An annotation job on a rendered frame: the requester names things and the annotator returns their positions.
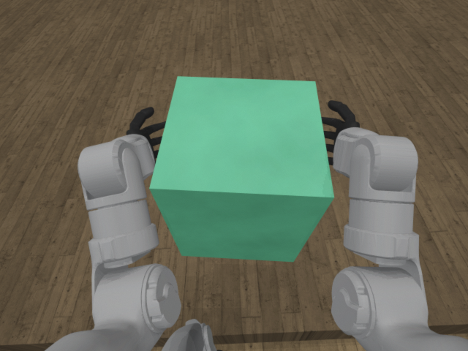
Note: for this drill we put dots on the robot right hand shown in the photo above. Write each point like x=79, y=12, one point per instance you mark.
x=340, y=125

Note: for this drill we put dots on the left robot forearm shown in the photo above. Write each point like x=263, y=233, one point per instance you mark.
x=112, y=175

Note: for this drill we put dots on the carton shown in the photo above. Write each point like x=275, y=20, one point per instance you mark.
x=242, y=170

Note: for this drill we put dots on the robot left hand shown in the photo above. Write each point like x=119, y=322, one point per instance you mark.
x=137, y=123

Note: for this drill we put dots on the robot right upper arm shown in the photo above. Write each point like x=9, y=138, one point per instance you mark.
x=385, y=310

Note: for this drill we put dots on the robot left upper arm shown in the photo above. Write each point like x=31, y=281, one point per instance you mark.
x=132, y=308

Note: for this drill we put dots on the right robot forearm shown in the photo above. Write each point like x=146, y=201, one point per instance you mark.
x=382, y=171

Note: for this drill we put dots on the left robot thigh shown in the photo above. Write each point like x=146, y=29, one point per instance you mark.
x=192, y=337

